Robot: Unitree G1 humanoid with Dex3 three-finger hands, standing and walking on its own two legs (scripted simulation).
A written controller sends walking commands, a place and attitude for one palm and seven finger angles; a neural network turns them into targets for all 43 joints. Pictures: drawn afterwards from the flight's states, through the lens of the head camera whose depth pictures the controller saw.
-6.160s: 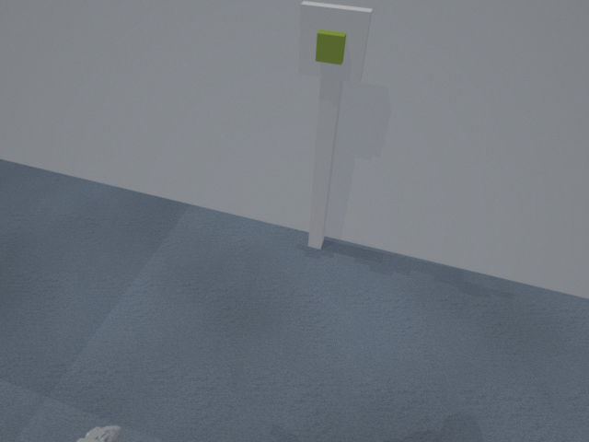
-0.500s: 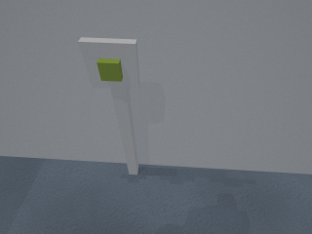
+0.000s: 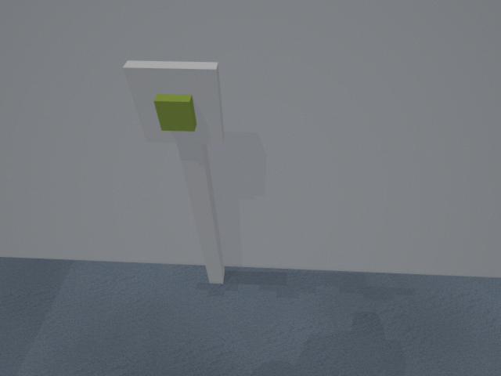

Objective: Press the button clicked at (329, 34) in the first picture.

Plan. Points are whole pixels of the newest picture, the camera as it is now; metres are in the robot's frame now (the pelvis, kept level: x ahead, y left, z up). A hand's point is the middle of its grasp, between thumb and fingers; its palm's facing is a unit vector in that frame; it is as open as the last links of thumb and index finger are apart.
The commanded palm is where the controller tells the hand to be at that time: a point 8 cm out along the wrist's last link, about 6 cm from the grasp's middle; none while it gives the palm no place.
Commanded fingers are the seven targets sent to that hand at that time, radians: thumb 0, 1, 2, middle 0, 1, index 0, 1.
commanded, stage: look again from close up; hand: left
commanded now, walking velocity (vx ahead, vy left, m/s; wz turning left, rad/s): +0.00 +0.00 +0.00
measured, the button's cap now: (176, 112) +0.59 +0.18 +0.12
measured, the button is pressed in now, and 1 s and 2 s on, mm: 0 0 0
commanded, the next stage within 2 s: shuffle to correct the standing spot in 0.28 s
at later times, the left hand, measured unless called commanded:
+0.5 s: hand out of the picture +0.01 +0.16 -0.17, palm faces +0.01 -0.98 -0.18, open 7.4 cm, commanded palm none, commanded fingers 0.00 0.90 0.90 -0.20 -0.30 -0.20 -0.30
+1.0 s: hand (169, 375) +0.17 +0.16 -0.17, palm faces +0.04 -0.97 -0.25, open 7.4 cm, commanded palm none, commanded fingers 0.00 0.90 0.90 -0.20 -0.30 -0.20 -0.30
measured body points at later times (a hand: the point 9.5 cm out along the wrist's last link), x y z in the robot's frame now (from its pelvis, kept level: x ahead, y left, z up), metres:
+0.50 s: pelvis +0.02 -0.01 +0.00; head +0.04 +0.00 +0.45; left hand +0.01 +0.22 -0.16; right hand +0.02 -0.23 -0.16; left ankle +0.01 +0.13 -0.73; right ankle -0.03 -0.12 -0.73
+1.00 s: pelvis +0.10 -0.03 -0.01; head +0.14 -0.05 +0.44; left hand +0.16 +0.22 -0.15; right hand +0.06 -0.24 -0.18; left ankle +0.02 +0.12 -0.72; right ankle +0.12 -0.11 -0.73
